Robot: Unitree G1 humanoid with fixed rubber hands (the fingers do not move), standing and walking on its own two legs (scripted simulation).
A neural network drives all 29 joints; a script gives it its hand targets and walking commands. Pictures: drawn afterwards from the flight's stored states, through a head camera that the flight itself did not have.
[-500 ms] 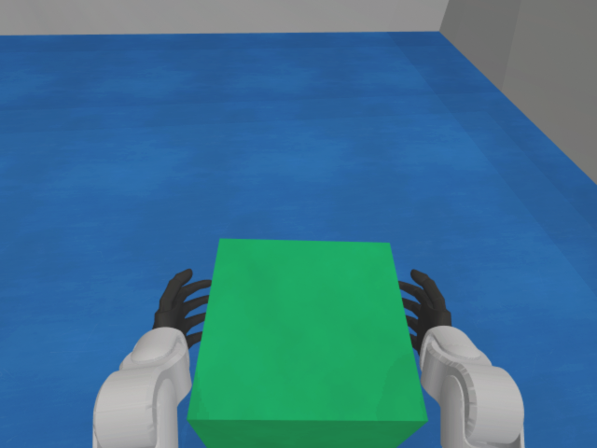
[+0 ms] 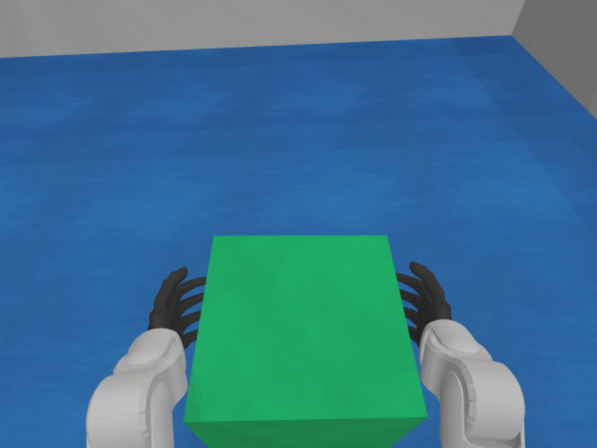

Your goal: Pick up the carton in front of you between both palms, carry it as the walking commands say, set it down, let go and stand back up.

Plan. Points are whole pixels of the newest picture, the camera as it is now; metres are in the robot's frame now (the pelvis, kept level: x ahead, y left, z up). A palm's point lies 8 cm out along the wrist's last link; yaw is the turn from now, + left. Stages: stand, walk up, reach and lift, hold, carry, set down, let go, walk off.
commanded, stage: carry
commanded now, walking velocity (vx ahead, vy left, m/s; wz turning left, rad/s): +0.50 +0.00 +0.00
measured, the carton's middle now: (300, 355) +0.23 +0.01 +0.01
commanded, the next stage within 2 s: none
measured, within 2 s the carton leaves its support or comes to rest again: neither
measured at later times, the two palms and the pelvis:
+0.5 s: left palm (202, 151) +0.58 +0.18 +0.07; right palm (373, 153) +0.55 -0.12 +0.08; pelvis +0.33 +0.05 +0.00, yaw -3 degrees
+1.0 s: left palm (227, 92) +0.76 +0.16 +0.08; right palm (371, 90) +0.76 -0.14 +0.08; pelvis +0.52 +0.01 -0.02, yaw +0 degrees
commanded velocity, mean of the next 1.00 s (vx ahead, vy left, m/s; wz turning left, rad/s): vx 0.16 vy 0.00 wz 0.00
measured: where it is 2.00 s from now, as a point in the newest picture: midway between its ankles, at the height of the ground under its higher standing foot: (301, 372)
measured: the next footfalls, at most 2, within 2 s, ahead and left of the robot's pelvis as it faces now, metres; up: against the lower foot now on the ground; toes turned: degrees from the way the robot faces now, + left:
left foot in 0.26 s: +0.44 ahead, +0.13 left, +0.00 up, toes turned +11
right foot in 0.68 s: +0.58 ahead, -0.10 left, +0.00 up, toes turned +20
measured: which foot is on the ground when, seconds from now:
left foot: up 0.00-0.24, down 0.26-1.00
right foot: down 0.00-0.30, up 0.32-0.66, down 0.68-1.00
